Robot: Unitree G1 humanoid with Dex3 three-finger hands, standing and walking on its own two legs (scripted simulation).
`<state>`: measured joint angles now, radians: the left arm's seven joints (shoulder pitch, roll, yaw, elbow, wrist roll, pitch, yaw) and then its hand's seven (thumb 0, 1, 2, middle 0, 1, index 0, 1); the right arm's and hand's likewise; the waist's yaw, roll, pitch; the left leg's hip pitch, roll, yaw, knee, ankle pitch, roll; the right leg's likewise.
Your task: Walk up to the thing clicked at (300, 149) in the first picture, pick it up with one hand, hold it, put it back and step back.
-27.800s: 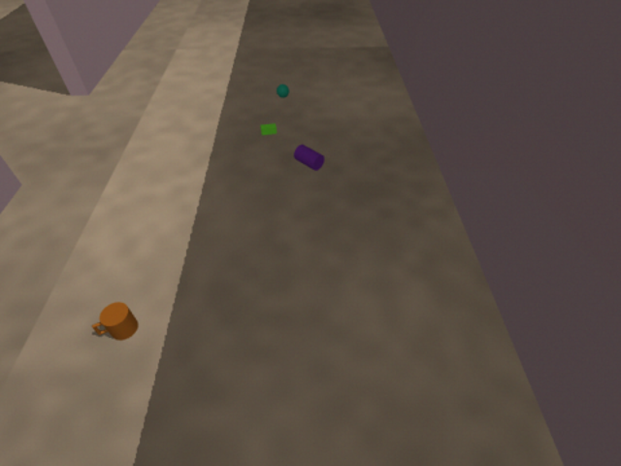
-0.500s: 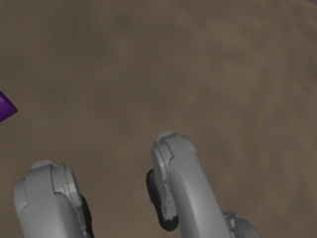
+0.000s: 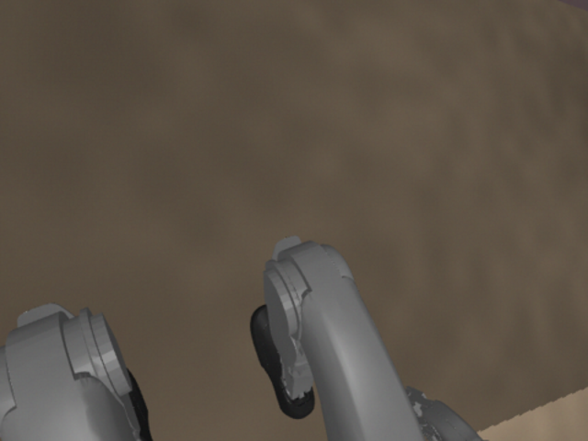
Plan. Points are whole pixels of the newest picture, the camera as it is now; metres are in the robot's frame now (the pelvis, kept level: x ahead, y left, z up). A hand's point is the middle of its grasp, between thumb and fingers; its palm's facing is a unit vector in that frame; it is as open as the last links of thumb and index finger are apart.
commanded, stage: rest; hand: left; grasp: from above
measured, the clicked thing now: out of the picture +0.44 +0.37 -0.27
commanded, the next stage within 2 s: open in 0.42 s
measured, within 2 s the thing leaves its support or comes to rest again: rests again in 0.76 s
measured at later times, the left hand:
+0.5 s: hand out of the picture +0.43 +0.37 -0.22, palm faces -0.31 -0.29 -0.90, open 10.4 cm
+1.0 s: hand out of the picture +0.44 +0.37 -0.22, palm faces -0.30 -0.28 -0.91, open 12.5 cm
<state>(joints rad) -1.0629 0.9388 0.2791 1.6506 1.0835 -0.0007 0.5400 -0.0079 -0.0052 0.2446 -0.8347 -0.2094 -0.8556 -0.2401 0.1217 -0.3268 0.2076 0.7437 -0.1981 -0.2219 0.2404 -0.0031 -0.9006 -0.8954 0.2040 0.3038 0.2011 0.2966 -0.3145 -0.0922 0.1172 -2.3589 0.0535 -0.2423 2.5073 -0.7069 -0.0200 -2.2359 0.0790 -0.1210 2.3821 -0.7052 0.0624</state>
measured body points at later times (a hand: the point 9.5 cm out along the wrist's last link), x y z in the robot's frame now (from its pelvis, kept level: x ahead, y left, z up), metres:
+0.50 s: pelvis -0.01 +0.00 +0.00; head +0.26 +0.12 +0.34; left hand +0.45 +0.38 -0.17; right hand +0.03 -0.25 -0.06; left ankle +0.06 +0.14 -0.28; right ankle +0.10 -0.12 -0.28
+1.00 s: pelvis -0.01 +0.00 +0.00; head +0.26 +0.12 +0.34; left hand +0.46 +0.38 -0.17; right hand +0.03 -0.24 -0.05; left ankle +0.06 +0.14 -0.28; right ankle +0.10 -0.12 -0.28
